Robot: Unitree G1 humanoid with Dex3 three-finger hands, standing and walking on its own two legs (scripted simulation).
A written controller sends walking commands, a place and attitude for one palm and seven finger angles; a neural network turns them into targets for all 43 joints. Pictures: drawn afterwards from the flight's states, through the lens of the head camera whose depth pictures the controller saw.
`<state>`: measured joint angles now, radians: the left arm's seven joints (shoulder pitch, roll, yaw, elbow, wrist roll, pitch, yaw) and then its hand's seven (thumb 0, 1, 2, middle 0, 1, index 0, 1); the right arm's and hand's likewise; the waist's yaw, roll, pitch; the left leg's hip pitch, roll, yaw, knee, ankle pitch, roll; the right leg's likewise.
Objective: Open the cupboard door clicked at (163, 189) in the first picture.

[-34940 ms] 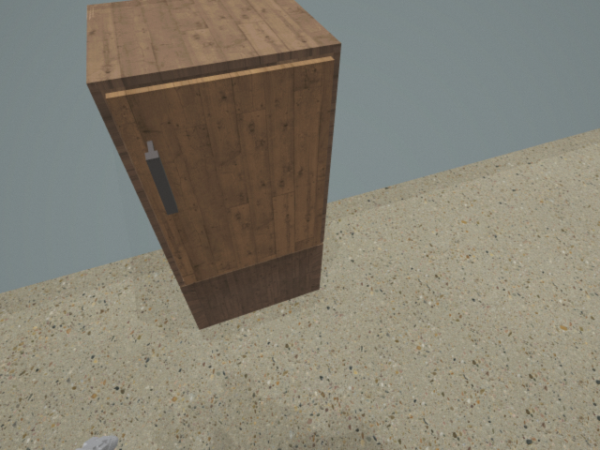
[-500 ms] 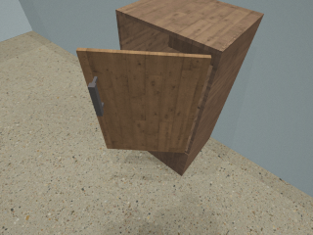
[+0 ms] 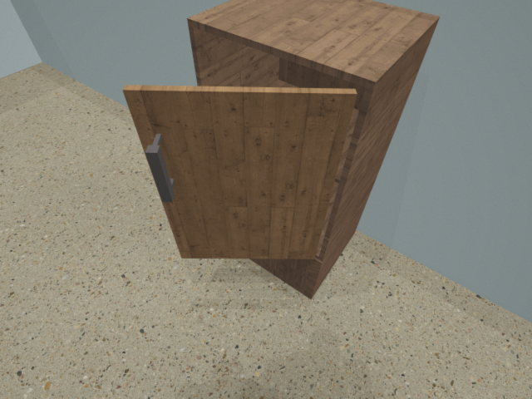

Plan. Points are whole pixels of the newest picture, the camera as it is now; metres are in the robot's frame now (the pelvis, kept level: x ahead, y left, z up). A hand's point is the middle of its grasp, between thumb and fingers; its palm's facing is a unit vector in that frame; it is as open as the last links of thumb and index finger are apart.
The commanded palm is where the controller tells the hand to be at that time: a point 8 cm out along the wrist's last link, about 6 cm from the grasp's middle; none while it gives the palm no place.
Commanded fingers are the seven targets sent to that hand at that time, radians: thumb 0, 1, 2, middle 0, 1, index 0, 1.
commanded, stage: look again from close up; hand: left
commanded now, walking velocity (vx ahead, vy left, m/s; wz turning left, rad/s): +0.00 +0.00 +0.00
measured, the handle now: (163, 168) +0.55 +0.25 -0.01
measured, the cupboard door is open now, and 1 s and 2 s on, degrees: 36 36 36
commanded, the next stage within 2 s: shuffle to correct the standing spot in 0.30 s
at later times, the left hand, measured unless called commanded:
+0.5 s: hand out of the picture -0.04 +0.21 -0.17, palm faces -0.01 -0.98 -0.22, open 7.4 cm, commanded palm none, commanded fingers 0.00 0.90 0.90 -0.20 -0.30 -0.20 -0.30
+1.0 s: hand out of the picture +0.03 +0.19 -0.17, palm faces +0.01 -0.97 -0.24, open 7.4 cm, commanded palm none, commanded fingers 0.00 0.90 0.90 -0.20 -0.30 -0.20 -0.30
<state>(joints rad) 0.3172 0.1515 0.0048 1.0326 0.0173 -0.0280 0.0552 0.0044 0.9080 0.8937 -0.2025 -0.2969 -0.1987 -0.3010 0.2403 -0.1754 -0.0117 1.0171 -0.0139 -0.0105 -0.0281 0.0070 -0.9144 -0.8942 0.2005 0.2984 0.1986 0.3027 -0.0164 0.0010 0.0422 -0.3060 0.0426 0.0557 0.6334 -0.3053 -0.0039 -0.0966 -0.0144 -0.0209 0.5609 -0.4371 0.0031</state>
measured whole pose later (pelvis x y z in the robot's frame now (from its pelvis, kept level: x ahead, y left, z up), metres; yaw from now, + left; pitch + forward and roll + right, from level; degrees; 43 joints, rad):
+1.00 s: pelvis -0.01 +0.00 +0.00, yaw -2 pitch +1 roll +1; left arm 0.26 0.18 0.02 1.00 0.02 0.00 0.05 0.00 0.91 0.89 -0.20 -0.30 -0.20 -0.30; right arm 0.15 -0.17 -0.03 1.02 -0.01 0.00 -0.04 0.01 -0.91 -0.89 0.20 0.30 0.20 0.30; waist 0.01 -0.02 0.06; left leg -0.33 0.03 0.09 0.58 -0.26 0.00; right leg -0.17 -0.04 -0.01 0.58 -0.43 0.01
